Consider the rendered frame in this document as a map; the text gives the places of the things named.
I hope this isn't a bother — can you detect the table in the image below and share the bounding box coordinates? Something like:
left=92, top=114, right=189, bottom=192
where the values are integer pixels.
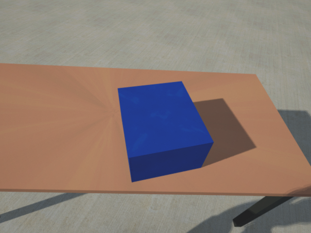
left=0, top=63, right=311, bottom=227

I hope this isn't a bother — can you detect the carton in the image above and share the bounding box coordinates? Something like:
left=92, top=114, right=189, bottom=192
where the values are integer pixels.
left=118, top=81, right=214, bottom=182

